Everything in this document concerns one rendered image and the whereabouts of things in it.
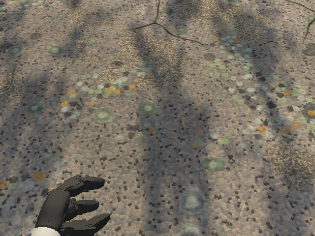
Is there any left robot hand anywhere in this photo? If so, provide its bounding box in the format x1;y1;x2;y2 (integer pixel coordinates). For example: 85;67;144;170
34;174;111;236

